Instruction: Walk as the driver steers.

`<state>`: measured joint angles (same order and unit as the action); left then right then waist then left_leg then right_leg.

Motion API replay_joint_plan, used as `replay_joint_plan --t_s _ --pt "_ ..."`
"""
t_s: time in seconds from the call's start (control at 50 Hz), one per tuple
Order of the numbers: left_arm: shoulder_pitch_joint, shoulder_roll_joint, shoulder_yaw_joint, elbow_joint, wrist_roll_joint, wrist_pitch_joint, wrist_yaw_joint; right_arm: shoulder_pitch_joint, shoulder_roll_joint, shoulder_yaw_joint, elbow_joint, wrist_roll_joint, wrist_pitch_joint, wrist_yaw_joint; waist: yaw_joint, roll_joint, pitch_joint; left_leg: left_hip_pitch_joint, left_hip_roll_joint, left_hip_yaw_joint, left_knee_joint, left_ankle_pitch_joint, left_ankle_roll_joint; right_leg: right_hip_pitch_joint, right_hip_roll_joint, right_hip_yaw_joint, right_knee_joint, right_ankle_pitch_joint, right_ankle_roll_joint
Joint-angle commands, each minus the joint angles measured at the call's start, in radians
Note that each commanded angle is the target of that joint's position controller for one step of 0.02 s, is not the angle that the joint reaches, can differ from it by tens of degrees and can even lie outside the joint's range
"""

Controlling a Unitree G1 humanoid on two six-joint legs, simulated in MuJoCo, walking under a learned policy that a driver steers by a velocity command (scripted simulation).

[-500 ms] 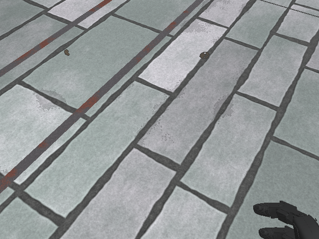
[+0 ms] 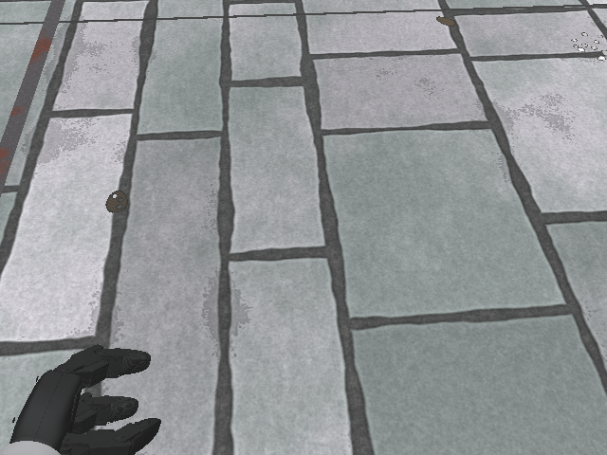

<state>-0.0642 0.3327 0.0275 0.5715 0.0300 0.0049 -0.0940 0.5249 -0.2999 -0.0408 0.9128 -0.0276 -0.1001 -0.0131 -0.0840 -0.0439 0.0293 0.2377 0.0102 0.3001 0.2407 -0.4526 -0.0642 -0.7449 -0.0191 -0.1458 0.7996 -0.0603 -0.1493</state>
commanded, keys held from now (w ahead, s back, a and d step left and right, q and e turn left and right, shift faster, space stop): w+e+shift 0.50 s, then q+shift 0.50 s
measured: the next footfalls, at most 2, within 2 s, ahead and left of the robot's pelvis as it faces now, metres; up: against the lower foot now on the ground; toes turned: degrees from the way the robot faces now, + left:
right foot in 0.06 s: +0.24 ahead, -0.03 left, +0.00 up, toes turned -8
left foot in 0.44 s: +0.67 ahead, +0.06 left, +0.00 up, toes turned -30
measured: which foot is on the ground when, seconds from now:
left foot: down 0.00-0.06, up 0.08-0.42, down 0.44-0.82, up 0.84-1.00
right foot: up 0.00-0.04, down 0.06-0.46, up 0.48-0.78, down 0.80-1.00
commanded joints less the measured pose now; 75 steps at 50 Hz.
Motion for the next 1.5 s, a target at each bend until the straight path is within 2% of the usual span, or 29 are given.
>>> replay_joint_plan --t_s 0.02,0.04,0.06,0.08,0.1,0.12,0.2,0.28,0.38,0.44,0.46,0.48,0.5,0.54,0.64,0.78,0.8,0.82,0.84,0.86,0.92,1.06,1.18,1.22,1.24,1.26,1.28,1.36,1.5 --pt "0.302 0.09 0.031 0.044 -0.002 -0.01 0.012 -0.143 -0.231 -0.048 -0.118 -0.005 0.011 -0.022 0.267 0.152 -0.096 -0.24 0.246 -0.039 0.38 1.553 0.072 0.523 0.127 -0.052 -0.03 -0.069 -0.065" --pt "0.526 0.133 0.06 0.116 -0.004 -0.017 0.03 -0.192 -0.239 -0.051 -0.144 -0.009 0.026 -0.02 0.361 0.138 -0.188 -0.37 0.253 -0.066 0.68 1.455 0.086 0.788 0.137 0.017 -0.081 -0.102 -0.107" --pt "0.564 0.176 0.088 0.156 -0.016 -0.014 0.06 -0.189 -0.187 -0.045 -0.144 -0.02 0.031 -0.004 0.335 0.012 -0.178 -0.602 0.116 -0.071 1.052 0.615 0.074 0.965 0.085 0.141 -0.148 -0.165 -0.138" --pt "0.44 0.298 0.11 0.118 -0.002 0.009 0.074 -0.126 -0.065 -0.013 -0.234 -0.023 0.021 0.009 0.166 -0.214 -0.195 -0.983 -0.03 -0.133 1.433 -0.066 0.024 1.127 -0.138 0.62 -0.212 -0.086 -0.26" --pt "0.486 0.311 0.122 0.076 -0.003 0.018 0.078 -0.217 -0.128 -0.013 -0.315 -0.011 -0.005 0.008 0.235 -0.094 -0.343 -1.126 -0.025 -0.357 1.473 -0.004 0.028 1.21 -0.227 0.915 -0.424 -0.291 -0.359" --pt "0.469 0.268 0.116 0.094 -0.01 0.013 0.089 -0.286 -0.136 -0.006 -0.327 -0.011 -0.025 0.009 0.213 0.018 -0.2 -1.166 0.03 -0.393 1.368 0.064 0.036 1.08 -0.238 0.938 -0.539 -0.361 -0.32" --pt "0.369 0.144 0.072 0.116 -0.015 -0.044 0.102 -0.246 -0.115 0.004 -0.295 -0.047 0.03 0.005 0.031 0.142 0.026 -0.91 0.123 -0.387 1.039 0.02 -0.009 0.525 -0.089 0.649 -0.575 -0.083 -0.243" --pt "0.347 0.148 0.078 0.116 -0.02 -0.077 0.089 -0.46 -0.038 0.034 -0.387 -0.022 0.049 0.027 0.058 0.076 0.082 -0.712 0.115 -0.327 0.629 0.309 -0.025 0.265 0.039 0.506 -0.631 -0.054 -0.176" --pt "0.414 0.181 0.1 0.136 -0.031 -0.075 0.082 -0.496 -0.083 0.022 -0.383 0.012 0.041 0.029 0.118 0.007 0.0 -0.527 0.035 -0.337 0.335 0.497 0.015 0.472 0.011 0.555 -0.521 0.175 -0.075" --pt "0.358 0.222 0.105 0.13 -0.017 -0.076 0.078 -0.113 -0.197 -0.033 -0.291 0.003 0.03 -0.009 -0.103 0.056 -0.215 -0.106 0.008 -0.321 0.323 0.235 0.042 0.465 0.068 0.499 0.015 0.404 0.0" --pt "0.33 0.077 0.065 0.094 -0.011 -0.09 0.083 0.099 -0.269 -0.056 -0.259 -0.028 0.023 -0.032 -0.163 0.22 -0.338 0.118 0.247 -0.573 0.284 -0.138 0.063 0.285 0.134 0.421 0.388 -0.076 0.008" --pt "0.442 -0.006 0.033 0.023 -0.057 -0.09 0.081 -0.021 -0.343 -0.069 -0.278 -0.049 0.026 -0.023 -0.001 0.548 -0.406 0.171 0.48 -1.204 -0.009 -0.388 0.142 0.024 0.197 0.307 0.6 -0.471 0.029" --pt "0.398 0.061 0.032 0.061 -0.025 -0.068 0.091 -0.167 -0.24 -0.06 -0.307 -0.038 0.033 -0.016 0.015 0.336 -0.251 0.029 0.444 -1.181 -0.022 -0.511 0.175 -0.071 0.088 0.28 0.668 -0.345 0.021" --pt "0.299 0.075 0.034 0.073 0.011 -0.055 0.068 -0.21 -0.106 -0.027 -0.272 -0.035 0.031 0.0 0.023 0.098 -0.056 -0.21 0.328 -0.814 0.033 0.026 0.196 -0.012 0.021 0.252 0.557 -0.241 0.047" --pt "0.255 0.017 0.012 0.029 0.022 -0.04 0.056 -0.171 -0.105 -0.011 -0.148 0.017 -0.022 0.034 0.106 0.171 -0.03 -0.346 0.224 -0.48 0.057 1.004 0.215 0.106 0.08 0.255 0.228 -0.289 0.116" --pt "0.279 0.06 -0.001 0.069 0.024 -0.058 0.066 -0.177 -0.169 -0.041 -0.121 0.047 0.019 0.036 0.163 0.106 -0.087 -0.478 0.083 -0.426 0.219 0.881 0.118 0.638 0.061 0.172 -0.309 0.197 0.09" --pt "0.333 0.102 0.01 0.078 0.04 -0.068 0.083 -0.159 -0.16 -0.041 -0.133 0.052 0.021 0.034 0.181 0.049 -0.135 -0.535 0.026 -0.415 0.384 0.714 0.096 0.754 -0.023 0.219 -0.313 0.375 0.078" --pt "0.402 0.174 0.02 0.056 0.054 -0.075 0.097 -0.098 -0.088 -0.028 -0.172 0.062 0.031 0.026 0.178 -0.145 -0.283 -0.661 -0.067 -0.349 0.7 0.124 0.067 0.944 -0.329 0.442 -0.248 0.881 0.022" --pt "0.409 0.166 0.031 0.038 0.009 -0.056 0.098 0.058 -0.077 -0.026 -0.16 0.077 0.062 -0.003 0.142 -0.237 -0.484 -0.692 -0.102 -0.355 0.953 -0.246 0.08 1.017 -0.507 0.57 -0.221 1.122 -0.09" --pt "0.358 0.106 0.024 0.023 -0.023 -0.041 0.103 0.059 -0.124 -0.042 -0.126 0.043 0.087 -0.013 0.131 -0.104 -0.435 -0.725 -0.064 -0.37 1.02 -0.192 0.082 0.923 -0.443 0.507 -0.252 0.961 -0.098" --pt "0.223 0.004 -0.004 0.022 -0.019 -0.032 0.131 -0.067 -0.098 -0.05 -0.151 0.012 0.127 0.008 0.068 -0.098 -0.156 -0.784 0.007 -0.334 0.988 -0.042 0.037 0.663 -0.306 0.321 -0.395 0.613 -0.058" --pt "0.202 0.014 0.018 0.039 0.003 -0.042 0.135 -0.214 -0.029 -0.044 -0.245 0.015 0.187 0.047 0.039 -0.106 -0.109 -0.703 0.048 -0.286 0.774 0.128 0.03 0.5 -0.296 0.115 -0.484 0.264 -0.048" --pt "0.251 0.088 0.058 0.045 -0.002 -0.021 0.108 -0.341 -0.067 -0.05 -0.323 0.023 0.193 0.076 0.08 -0.106 -0.093 -0.529 0.019 -0.199 0.461 0.117 0.079 0.485 -0.343 0.027 -0.387 -0.006 0.031" --pt "0.298 0.087 0.067 0.061 -0.006 -0.002 0.099 -0.266 -0.097 -0.063 -0.299 0.01 0.174 0.067 0.046 0.027 -0.098 -0.381 -0.003 -0.254 0.269 0.197 0.113 0.411 -0.284 -0.038 -0.181 -0.192 0.122" --pt "0.353 0.04 0.059 0.053 -0.002 0.014 0.089 -0.235 -0.209 -0.084 -0.299 0.003 0.157 0.044 0.057 0.335 -0.047 -0.334 0.218 -0.594 0.091 0.414 0.169 0.228 -0.161 -0.124 0.116 -0.521 0.201" --pt "0.267 0.024 0.045 -0.03 0.006 0.036 0.103 -0.216 -0.332 -0.118 -0.335 0.002 0.153 0.037 0.023 0.387 -0.044 -0.357 0.378 -0.904 0.073 0.657 0.342 0.031 -0.006 0.044 0.281 -0.66 0.243" --pt "0.215 0.053 0.047 -0.029 0.007 0.045 0.112 -0.177 -0.293 -0.119 -0.32 0.01 0.158 0.032 -0.009 0.243 -0.074 -0.335 0.343 -0.825 0.079 0.598 0.373 0.024 -0.035 0.149 0.361 -0.595 0.237" --pt "0.273 0.071 0.057 0.032 0.009 0.025 0.114 -0.387 -0.172 -0.079 -0.358 0.022 0.17 0.015 0.092 0.192 -0.074 -0.414 0.133 -0.612 0.117 0.581 0.275 0.127 -0.027 0.176 0.311 -0.314 0.219" --pt "0.208 0.041 0.038 0.019 -0.007 0.032 0.111 -0.299 -0.206 -0.098 -0.337 0.013 0.167 0.029 0.041 0.154 -0.098 -0.375 0.117 -0.778 0.128 0.419 0.292 0.156 0.034 0.224 0.09 -0.321 0.204"
Over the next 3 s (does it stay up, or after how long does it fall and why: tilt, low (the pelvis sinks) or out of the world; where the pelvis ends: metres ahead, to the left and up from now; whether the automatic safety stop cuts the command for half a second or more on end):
stays up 0.75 -0.11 0.01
